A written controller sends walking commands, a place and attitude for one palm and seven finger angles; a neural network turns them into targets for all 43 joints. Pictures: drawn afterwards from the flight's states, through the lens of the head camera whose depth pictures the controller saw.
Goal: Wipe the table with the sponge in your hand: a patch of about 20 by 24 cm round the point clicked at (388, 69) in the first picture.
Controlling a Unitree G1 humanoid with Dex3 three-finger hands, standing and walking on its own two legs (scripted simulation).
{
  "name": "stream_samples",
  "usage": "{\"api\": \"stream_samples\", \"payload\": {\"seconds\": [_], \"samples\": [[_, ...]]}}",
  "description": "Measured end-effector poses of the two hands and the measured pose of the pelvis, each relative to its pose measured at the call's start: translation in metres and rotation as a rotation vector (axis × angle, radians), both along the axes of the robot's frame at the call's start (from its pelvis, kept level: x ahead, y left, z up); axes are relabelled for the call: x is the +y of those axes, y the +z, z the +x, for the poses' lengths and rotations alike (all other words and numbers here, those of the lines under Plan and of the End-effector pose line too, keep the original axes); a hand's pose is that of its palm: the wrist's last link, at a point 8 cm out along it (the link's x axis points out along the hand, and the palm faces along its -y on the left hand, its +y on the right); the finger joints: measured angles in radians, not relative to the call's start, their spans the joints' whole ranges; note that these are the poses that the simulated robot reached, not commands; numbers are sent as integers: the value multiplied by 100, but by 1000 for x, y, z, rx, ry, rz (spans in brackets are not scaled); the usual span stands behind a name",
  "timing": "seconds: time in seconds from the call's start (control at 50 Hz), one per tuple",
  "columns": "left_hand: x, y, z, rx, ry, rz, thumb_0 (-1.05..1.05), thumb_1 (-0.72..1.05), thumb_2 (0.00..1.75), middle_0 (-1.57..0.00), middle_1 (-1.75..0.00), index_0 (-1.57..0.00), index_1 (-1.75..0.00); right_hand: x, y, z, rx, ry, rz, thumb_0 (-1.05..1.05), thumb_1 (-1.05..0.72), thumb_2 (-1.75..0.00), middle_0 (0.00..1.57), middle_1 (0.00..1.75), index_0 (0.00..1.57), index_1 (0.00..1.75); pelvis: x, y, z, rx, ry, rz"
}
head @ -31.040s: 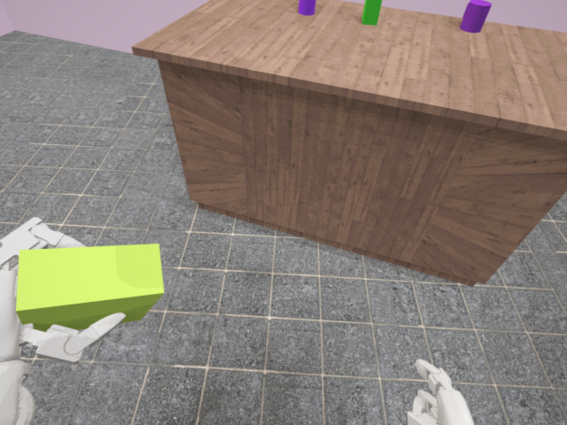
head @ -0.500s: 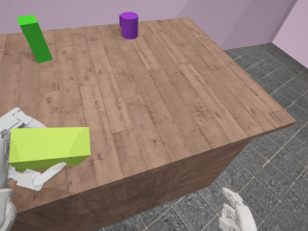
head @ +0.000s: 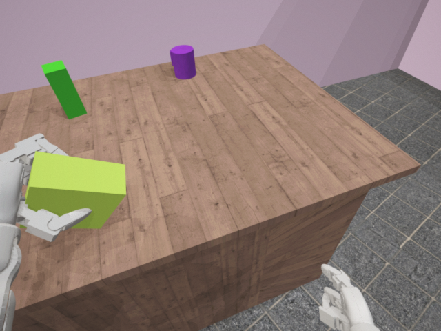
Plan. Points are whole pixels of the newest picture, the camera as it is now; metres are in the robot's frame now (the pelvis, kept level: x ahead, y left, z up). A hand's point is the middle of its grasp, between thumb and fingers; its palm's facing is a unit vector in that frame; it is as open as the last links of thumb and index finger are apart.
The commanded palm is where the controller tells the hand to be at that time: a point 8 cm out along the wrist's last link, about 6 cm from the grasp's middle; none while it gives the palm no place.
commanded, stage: turn the palm down, sponge in hand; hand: left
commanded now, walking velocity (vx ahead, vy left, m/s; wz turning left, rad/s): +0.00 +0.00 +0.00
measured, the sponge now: (86, 196) +0.27 +0.24 +0.16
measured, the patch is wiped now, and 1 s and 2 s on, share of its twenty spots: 0.00 0.00 0.00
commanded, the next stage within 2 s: move the sponge above the wiping area in 1.96 s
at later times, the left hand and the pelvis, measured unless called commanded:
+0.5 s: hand (79, 203) +0.24 +0.23 +0.18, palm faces +0.23 -0.53 -0.82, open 9.6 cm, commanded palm +0.19 +0.26 +0.23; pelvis +0.01 -0.06 -0.01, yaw +2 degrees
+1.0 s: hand (50, 191) +0.24 +0.25 +0.21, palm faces +0.29 -0.29 -0.91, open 9.6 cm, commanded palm +0.19 +0.27 +0.27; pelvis +0.01 -0.02 +0.00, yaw +1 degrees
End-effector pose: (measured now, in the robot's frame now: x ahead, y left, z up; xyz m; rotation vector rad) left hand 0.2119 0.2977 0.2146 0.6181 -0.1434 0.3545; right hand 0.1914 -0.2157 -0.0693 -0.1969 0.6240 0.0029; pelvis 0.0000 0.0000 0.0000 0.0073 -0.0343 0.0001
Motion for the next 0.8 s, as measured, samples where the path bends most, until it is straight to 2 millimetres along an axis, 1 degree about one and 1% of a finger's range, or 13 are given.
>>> {"api": "stream_samples", "payload": {"seconds": [0.06,0.1,0.14,0.2,0.26,0.34,0.42,0.48,0.56,0.6,0.66,0.74,0.8], "samples": [[-23,-13,-10,102,-49,63,-1,-45,104,-78,-137,-78,-138,-5,4,10,-34,-3,12,2,-90,-89,20,30,20,30,-7,-1,0,0,0,7],[-30,-16,-18,108,-57,70,-1,-45,104,-78,-137,-78,-138,-9,6,15,-43,-1,5,2,-90,-89,20,30,20,30,-15,-2,0,2,2,10],[-30,-13,-27,64,-32,75,-1,-46,104,-78,-137,-78,-137,-14,8,20,-44,9,-11,2,-90,-89,20,30,20,30,-23,-3,1,3,9,10],[-24,-1,-37,-6,65,124,-1,-46,104,-79,-136,-79,-137,-22,5,26,-31,32,-35,1,-90,-89,20,30,20,30,-34,-3,1,6,26,4],[-15,8,-41,-2,170,181,-1,-46,104,-79,-136,-79,-137,-30,-2,31,-8,47,-49,1,-90,-89,20,30,20,30,-43,-4,2,7,44,2],[-12,7,-32,135,212,215,-1,-46,104,-78,-137,-78,-137,-42,-10,35,10,26,-40,1,-90,-89,20,30,20,30,-51,-4,5,8,50,3],[-27,0,-16,243,121,255,-1,-46,104,-78,-137,-78,-138,-53,-14,37,8,-16,-33,2,-90,-89,20,30,20,30,-57,-5,8,8,42,6],[-44,2,-7,229,31,307,-1,-46,104,-78,-137,-78,-138,-61,-14,36,8,-43,-40,2,-90,-89,20,30,20,30,-60,-6,11,14,34,8],[-58,18,-5,134,-6,386,-1,-46,104,-79,-137,-78,-137,-68,-14,34,14,-66,-47,2,-90,-89,20,30,20,30,-59,-8,17,24,25,8],[-56,27,-7,101,21,409,-1,-46,105,-79,-136,-78,-137,-69,-16,32,23,-78,-43,2,-90,-89,20,30,20,30,-56,-8,19,26,20,7],[-44,34,-9,114,97,429,-1,-46,105,-79,-136,-78,-137,-69,-20,30,46,-87,-41,2,-90,-89,20,30,20,29,-51,-8,20,27,19,7],[-19,31,-13,215,202,449,-1,-46,105,-79,-137,-78,-137,-63,-23,29,65,-91,-40,2,-90,-89,20,30,20,29,-44,-7,19,21,19,7],[-11,24,-14,275,219,457,-1,-46,105,-78,-137,-78,-137,-53,-20,31,53,-84,-40,2,-90,-89,20,30,20,29,-38,-6,16,13,21,5]]}}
